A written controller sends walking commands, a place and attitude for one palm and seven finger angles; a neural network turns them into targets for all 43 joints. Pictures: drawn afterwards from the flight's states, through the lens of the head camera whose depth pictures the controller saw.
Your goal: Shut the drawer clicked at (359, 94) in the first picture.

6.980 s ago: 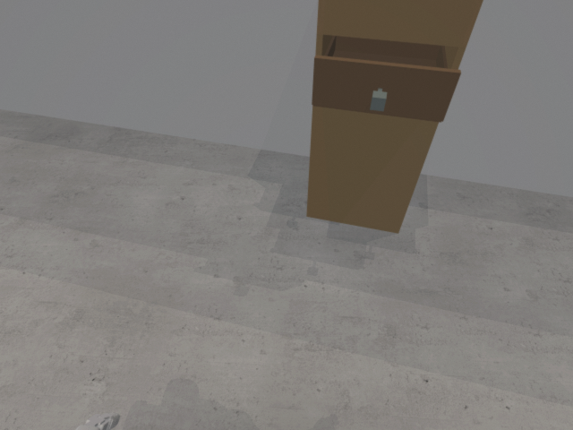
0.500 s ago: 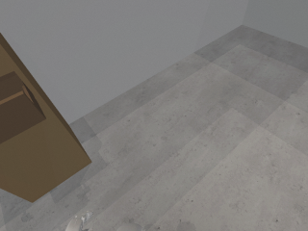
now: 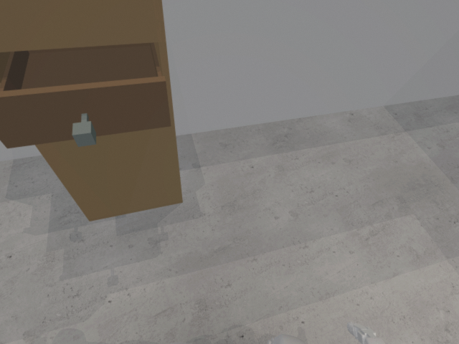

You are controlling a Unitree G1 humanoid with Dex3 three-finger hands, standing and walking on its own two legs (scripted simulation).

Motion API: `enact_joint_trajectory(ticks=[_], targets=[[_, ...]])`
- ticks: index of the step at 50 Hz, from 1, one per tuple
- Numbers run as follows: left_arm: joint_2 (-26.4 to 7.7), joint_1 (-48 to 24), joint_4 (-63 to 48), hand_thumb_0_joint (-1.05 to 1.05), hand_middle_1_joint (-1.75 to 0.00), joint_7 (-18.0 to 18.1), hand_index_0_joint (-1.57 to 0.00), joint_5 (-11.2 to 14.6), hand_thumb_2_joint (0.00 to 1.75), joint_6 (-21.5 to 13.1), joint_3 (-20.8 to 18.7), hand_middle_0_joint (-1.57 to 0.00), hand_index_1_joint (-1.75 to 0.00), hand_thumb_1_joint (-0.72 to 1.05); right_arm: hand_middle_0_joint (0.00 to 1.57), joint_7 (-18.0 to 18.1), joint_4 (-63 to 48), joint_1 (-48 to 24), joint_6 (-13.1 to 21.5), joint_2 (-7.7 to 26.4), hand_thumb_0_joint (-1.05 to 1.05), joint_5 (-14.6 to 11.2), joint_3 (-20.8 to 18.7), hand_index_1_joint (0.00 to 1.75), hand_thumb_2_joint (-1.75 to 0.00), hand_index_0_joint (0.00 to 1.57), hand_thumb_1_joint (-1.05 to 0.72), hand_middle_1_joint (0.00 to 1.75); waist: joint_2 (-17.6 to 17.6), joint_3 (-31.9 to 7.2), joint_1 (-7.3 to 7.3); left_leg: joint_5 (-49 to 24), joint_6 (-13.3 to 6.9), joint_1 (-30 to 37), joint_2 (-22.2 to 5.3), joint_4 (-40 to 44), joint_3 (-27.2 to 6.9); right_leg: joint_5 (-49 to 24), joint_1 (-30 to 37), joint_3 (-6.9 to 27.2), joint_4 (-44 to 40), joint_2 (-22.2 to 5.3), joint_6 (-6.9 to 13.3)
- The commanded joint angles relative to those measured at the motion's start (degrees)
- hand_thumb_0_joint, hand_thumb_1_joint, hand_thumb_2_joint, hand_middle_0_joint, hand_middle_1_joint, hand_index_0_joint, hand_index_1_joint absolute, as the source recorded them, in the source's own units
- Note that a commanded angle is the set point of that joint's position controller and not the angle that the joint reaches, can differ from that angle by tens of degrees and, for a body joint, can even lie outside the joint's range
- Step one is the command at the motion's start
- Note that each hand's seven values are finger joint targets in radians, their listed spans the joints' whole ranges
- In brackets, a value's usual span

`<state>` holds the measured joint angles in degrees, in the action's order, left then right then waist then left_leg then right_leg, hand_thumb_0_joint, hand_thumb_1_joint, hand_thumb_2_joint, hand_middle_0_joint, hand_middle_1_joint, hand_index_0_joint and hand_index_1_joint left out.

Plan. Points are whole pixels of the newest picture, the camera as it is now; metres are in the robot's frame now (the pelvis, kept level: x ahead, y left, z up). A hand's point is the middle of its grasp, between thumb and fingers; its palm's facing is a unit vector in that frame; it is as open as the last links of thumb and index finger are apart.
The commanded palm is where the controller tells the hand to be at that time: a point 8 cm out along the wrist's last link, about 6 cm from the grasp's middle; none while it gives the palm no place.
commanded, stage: turn to face it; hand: left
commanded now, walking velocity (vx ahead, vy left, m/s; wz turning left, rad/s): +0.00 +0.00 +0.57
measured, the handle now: (84, 127) +0.52 +0.38 +0.00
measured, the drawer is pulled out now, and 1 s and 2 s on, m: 0.16 0.16 0.16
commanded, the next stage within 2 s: take the last steps up to it in 0.50 s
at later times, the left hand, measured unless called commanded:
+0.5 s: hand out of the picture +0.08 +0.16 -0.13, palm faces +0.24 -0.93 -0.29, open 7.4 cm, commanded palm none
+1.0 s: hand out of the picture -0.13 +0.15 -0.17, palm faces +0.43 -0.89 -0.17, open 7.4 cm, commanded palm none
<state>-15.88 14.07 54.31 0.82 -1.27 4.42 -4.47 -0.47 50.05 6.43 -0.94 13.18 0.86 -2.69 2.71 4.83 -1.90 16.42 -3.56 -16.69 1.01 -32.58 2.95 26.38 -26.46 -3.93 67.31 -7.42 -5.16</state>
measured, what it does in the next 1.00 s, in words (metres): steps on the spot, turning left: right foot, then left foot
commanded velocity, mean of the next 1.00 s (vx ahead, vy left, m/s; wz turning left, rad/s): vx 0.12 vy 0.00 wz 0.21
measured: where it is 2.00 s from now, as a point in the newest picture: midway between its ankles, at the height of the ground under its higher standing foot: outside the picture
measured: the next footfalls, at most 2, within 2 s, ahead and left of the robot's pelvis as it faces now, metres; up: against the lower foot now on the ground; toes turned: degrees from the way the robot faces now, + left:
right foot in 0.42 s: +0.06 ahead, -0.14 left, +0.00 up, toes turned +11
left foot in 0.90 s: -0.01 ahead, +0.11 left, +0.00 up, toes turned +25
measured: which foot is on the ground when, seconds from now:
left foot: down 0.00-0.42, up 0.44-0.88, down 0.90-1.00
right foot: up 0.00-0.40, down 0.42-0.90, up 0.92-1.00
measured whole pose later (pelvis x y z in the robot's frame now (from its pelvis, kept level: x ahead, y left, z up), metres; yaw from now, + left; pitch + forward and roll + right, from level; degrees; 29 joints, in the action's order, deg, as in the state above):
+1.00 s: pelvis +0.02 +0.02 +0.01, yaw +20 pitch -1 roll -1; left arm -11.6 26.1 65.2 -0.1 -2.0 2.2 -2.5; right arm 0.0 56.9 13.5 2.1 8.7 1.4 -1.8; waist 2.3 -1.1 -2.9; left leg 18.9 -1.9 -7.5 -1.1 -27.4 5.4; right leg 25.6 -19.7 -5.4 52.4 -4.9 -0.1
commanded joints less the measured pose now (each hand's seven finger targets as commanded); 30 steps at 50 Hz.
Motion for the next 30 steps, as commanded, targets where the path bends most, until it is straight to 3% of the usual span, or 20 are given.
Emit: enact_joint_trajectory(ticks=[1, 8, 12, 16, 18, 19, 20, 21, 22, 23, 24, 25, 26, 27, 30], targets=[[-4.34, -0.44, -5.21, 0.0, -0.3, -0.09, -0.2, 0.17, 0.9, -2.31, -1.0, -0.2, -0.3, 0.9, 0.2, 1.24, -2.46, 3.76, 0.87, 10.99, 0.0, -0.15, -2.61, 0.3, -0.9, 0.2, -0.9, 0.3, -9.19, -7.58, 2.09, -31.25, -3.99, 9.22, -12.86, 12.86, -14.09, -6.31, -4.53, 3.53, 0.59, 0.33, -0.88], [-3.39, -5.56, -7.84, 0.0, -0.3, 0.41, -0.2, 0.3, 0.9, -2.35, -0.69, -0.2, -0.3, 0.9, 0.2, 1.07, -1.49, 7.47, 0.44, 10.53, 0.0, 0.31, -3.24, 0.3, -0.9, 0.2, -0.9, 0.3, -10.22, -6.89, 3.74, -23.33, -6.46, 9.86, -12.92, 13.58, -21.19, -4.64, -4.58, 4.57, -8.15, 2.15, -1.3], [-2.32, -8.54, -9.16, 0.0, -0.3, 0.59, -0.2, 0.58, 0.9, -2.72, -0.14, -0.2, -0.3, 0.9, 0.2, 1.27, -0.77, 9.31, 0.21, 10.13, 0.0, 0.6, -3.45, 0.3, -0.9, 0.2, -0.9, 0.3, -10.89, -7.44, 4.69, -27.35, -7.62, 10.68, -13.06, 11.73, -24.75, -1.11, -2.26, 4.67, -15.17, 3.92, -0.58], [-1.51, -5.94, -8.81, 0.0, -0.3, 0.92, -0.2, 1.03, 0.9, -3.29, 0.24, -0.2, -0.3, 0.9, 0.2, 1.31, -0.69, 8.42, -0.07, 9.81, 0.0, 0.7, -3.44, 0.3, -0.9, 0.2, -0.9, 0.3, -11.38, -8.58, 3.23, -32.44, -6.97, 7.04, -11.58, 8.99, -26.13, -2.6, 6.76, 3.93, -26.67, 6.56, 0.87], [-1.74, -2.36, -7.76, 0.0, -0.3, 1.17, -0.2, 1.24, 0.9, -3.86, 0.1, -0.2, -0.3, 0.9, 0.2, 1.21, -0.63, 7.66, -0.16, 9.05, 0.0, 0.28, -3.4, 0.3, -0.9, 0.2, -0.9, 0.3, -10.05, -9.68, 1.37, -28.22, -4.64, 2.11, -9.56, 6.22, -25.3, -11.47, 16.01, 3.64, -37.95, 6.65, 1.33], [-3.0, -0.44, -7.18, 0.0, -0.3, 1.31, -0.2, 1.07, 0.9, -4.48, -0.12, -0.2, -0.3, 0.9, 0.2, 1.01, -0.56, 7.92, -0.07, 7.75, 0.0, -0.13, -3.22, 0.3, -0.9, 0.2, -0.9, 0.3, -6.43, -10.96, 0.58, -21.63, -1.85, -1.42, -6.84, 3.12, -23.36, -17.31, 22.6, 5.28, -46.07, 4.43, 1.79], [-6.96, 0.67, -6.83, 0.0, -0.3, 1.71, -0.2, 0.35, 0.9, -5.01, -0.83, -0.2, -0.3, 0.9, 0.2, 0.68, -0.8, 9.26, 0.09, 4.4, 0.0, -0.76, -2.79, 0.3, -0.9, 0.2, -0.9, 0.3, 5.26, -11.85, 0.46, -4.6, 2.13, -11.52, -1.39, -5.11, -16.52, -19.71, 31.14, 15.59, -49.95, -6.97, 5.0], [-10.65, 1.24, -7.22, 0.0, -0.3, 1.68, -0.2, -0.11, 0.9, -5.08, -1.3, -0.2, -0.3, 0.9, 0.2, 0.84, -2.01, 9.27, -0.16, 3.37, 0.0, -0.42, -2.7, 0.3, -0.9, 0.2, -0.9, 0.3, 13.68, -10.16, 0.2, 16.47, 5.45, -17.04, 4.87, -17.68, -7.79, -29.31, 28.33, 26.37, -50.74, -19.56, 11.62], [-10.02, 0.6, -7.63, 0.0, -0.3, 1.72, -0.2, 0.27, 0.9, -4.58, -0.97, -0.2, -0.3, 0.9, 0.2, 1.01, -1.53, 8.89, -0.96, 5.57, 0.0, 0.15, -3.57, 0.3, -0.9, 0.2, -0.9, 0.3, 7.23, -9.01, 0.46, 17.44, 5.11, -14.12, 2.35, -27.47, -9.74, -27.17, 19.79, 23.51, -50.84, -20.35, 14.99], [-7.03, -3.22, -8.18, 0.0, -0.3, 1.9, -0.2, 0.36, 0.9, -4.74, -0.82, -0.2, -0.3, 0.9, 0.2, 0.72, -0.2, 9.35, -1.85, 5.58, 0.0, 0.48, -3.6, 0.3, -0.9, 0.2, -0.9, 0.3, 7.75, -6.01, 2.25, 13.49, 5.13, -14.12, 0.94, -32.03, -10.8, -19.81, 15.06, 19.99, -52.8, -15.96, 14.25], [-5.89, -5.77, -8.33, 0.0, -0.3, 1.72, -0.2, 0.47, 0.9, -4.57, -0.5, -0.2, -0.3, 0.9, 0.2, 0.39, 1.22, 9.74, -2.34, 5.33, 0.0, 0.56, -3.67, 0.3, -0.9, 0.2, -0.9, 0.3, 7.09, -3.17, 3.21, 10.02, 5.39, -14.09, 0.14, -35.26, -9.33, -14.41, 12.22, 17.08, -53.57, -12.78, 12.93], [-4.3, -6.64, -8.34, 0.0, -0.3, 1.47, -0.2, 0.53, 0.9, -4.69, 0.1, -0.2, -0.3, 0.9, 0.2, 0.06, 2.11, 10.12, -2.35, 5.22, 0.0, 0.67, -3.61, 0.3, -0.9, 0.2, -0.9, 0.3, 4.99, -1.39, 3.8, 6.48, 5.74, -14.37, -0.59, -36.96, -8.15, -15.47, 11.56, 13.28, -52.81, -10.02, 11.94], [-3.23, -6.38, -8.0, 0.0, -0.3, 1.48, -0.2, 0.6, 0.9, -4.95, 0.32, -0.2, -0.3, 0.9, 0.2, -0.12, 2.66, 11.06, -2.27, 4.69, 0.0, 0.59, -3.41, 0.3, -0.9, 0.2, -0.9, 0.3, 5.13, -1.22, 4.22, 4.62, 6.03, -14.75, -0.98, -36.87, -7.54, -19.21, 12.24, 10.51, -52.22, -8.83, 11.3], [-3.07, -5.04, -7.44, 0.0, -0.3, 1.39, -0.2, 0.52, 0.9, -5.29, 0.4, -0.2, -0.3, 0.9, 0.2, -0.14, 3.05, 11.14, -2.21, 4.05, 0.0, 0.53, -3.17, 0.3, -0.9, 0.2, -0.9, 0.3, 5.76, -1.14, 3.87, 3.4, 6.49, -14.76, -1.11, -36.53, -6.97, -22.01, 13.6, 8.45, -51.67, -8.16, 10.91], [-3.45, -0.21, -5.2, 0.0, -0.3, 1.49, -0.2, 0.23, 0.9, -5.55, 0.24, -0.2, -0.3, 0.9, 0.2, 0.13, 3.12, 8.79, -2.16, 3.63, 0.0, 0.35, -2.69, 0.3, -0.9, 0.2, -0.9, 0.3, 6.32, -2.27, 1.91, 4.44, 7.42, -14.15, -2.02, -32.29, -5.78, -27.07, 17.09, 7.66, -50.47, -9.21, 12.18]])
